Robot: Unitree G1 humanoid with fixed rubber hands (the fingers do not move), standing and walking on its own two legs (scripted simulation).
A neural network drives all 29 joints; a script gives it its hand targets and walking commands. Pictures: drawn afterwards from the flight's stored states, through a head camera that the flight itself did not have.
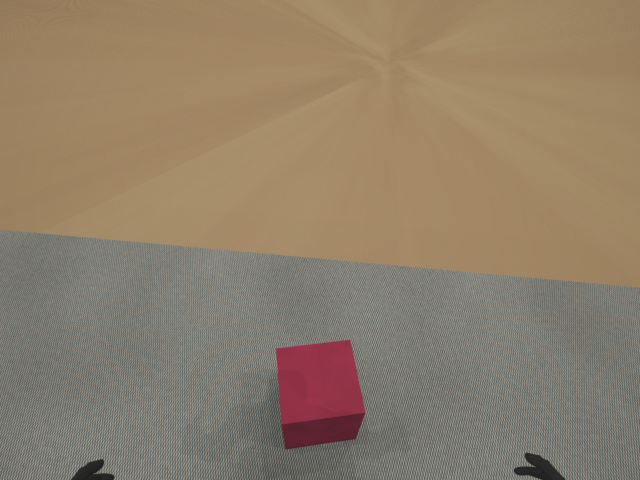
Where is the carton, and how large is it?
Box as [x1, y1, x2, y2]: [276, 340, 364, 448]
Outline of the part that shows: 349,340 276,348 281,422 285,448 355,438 364,415 364,408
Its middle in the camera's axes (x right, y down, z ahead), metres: +0.00 +0.44 +1.11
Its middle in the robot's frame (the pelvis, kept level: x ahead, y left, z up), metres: +0.44 -0.02 -0.66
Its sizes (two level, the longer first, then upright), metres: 0.210 0.200 0.250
